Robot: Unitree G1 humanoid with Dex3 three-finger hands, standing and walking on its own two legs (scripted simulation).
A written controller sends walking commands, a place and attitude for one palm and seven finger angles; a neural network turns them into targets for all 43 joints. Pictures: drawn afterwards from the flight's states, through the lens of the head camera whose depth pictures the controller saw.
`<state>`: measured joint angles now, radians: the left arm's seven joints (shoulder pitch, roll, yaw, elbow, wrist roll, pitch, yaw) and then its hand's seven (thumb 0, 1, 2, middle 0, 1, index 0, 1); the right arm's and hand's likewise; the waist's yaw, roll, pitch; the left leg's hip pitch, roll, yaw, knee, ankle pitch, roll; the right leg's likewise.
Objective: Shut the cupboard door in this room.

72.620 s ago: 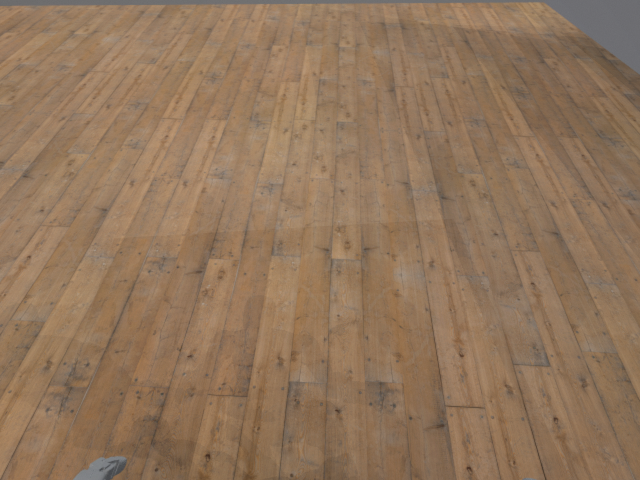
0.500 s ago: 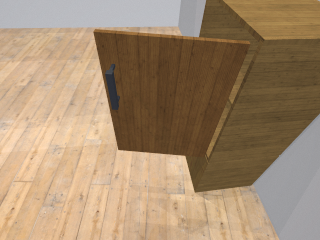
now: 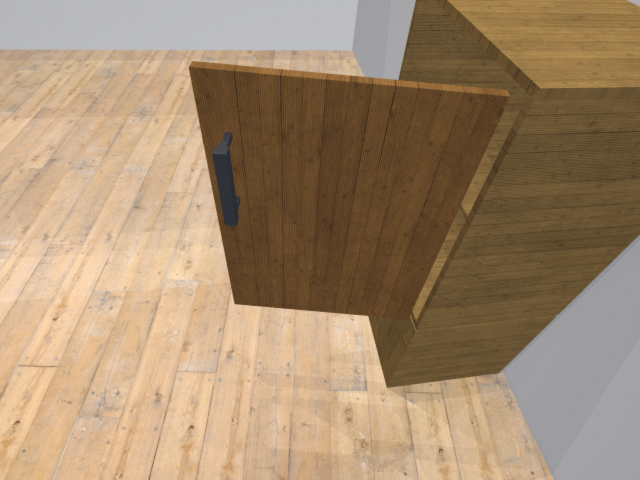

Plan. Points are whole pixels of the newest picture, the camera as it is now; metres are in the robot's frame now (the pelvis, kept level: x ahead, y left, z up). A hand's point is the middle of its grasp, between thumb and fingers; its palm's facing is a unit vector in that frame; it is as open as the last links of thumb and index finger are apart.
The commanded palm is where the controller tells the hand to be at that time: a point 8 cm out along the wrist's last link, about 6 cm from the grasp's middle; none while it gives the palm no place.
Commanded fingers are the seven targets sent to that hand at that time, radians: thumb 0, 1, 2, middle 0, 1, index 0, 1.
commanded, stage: look again from close up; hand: left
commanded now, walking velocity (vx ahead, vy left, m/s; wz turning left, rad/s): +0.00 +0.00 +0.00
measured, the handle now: (229, 180) +0.53 +0.18 +0.06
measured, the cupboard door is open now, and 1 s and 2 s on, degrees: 78 78 78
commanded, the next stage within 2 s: shuffle to correct the standing spot in 0.02 s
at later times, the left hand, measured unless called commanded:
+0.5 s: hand out of the picture +0.01 +0.16 -0.19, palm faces +0.03 -0.99 -0.15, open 7.4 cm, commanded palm none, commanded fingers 0.00 0.90 0.90 -0.20 -0.30 -0.20 -0.30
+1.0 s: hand out of the picture +0.13 +0.18 -0.18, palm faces +0.01 -0.97 -0.24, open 7.3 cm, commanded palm none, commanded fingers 0.00 0.90 0.90 -0.20 -0.30 -0.20 -0.30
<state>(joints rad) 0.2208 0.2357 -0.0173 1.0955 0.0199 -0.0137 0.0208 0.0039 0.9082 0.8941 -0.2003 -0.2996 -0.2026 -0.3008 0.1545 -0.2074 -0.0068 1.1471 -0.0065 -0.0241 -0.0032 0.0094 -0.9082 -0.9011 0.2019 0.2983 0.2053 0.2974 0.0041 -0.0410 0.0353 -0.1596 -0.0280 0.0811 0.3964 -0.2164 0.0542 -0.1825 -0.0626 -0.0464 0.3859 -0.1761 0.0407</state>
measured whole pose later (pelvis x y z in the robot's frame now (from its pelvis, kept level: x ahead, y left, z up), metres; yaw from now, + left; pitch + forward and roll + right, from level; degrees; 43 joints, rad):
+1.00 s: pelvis +0.07 -0.01 -0.01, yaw +0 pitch -1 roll +0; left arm 0.22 0.18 0.02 1.01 0.02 0.00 0.06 0.00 0.91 0.89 -0.20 -0.30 -0.20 -0.30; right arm 0.27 -0.14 -0.03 1.07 -0.01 0.00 -0.04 0.02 -0.93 -0.90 0.20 0.30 0.20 0.30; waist -0.02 -0.01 0.05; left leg -0.14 -0.01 0.11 0.53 -0.37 0.04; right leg -0.29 -0.03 -0.05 0.61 -0.26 0.00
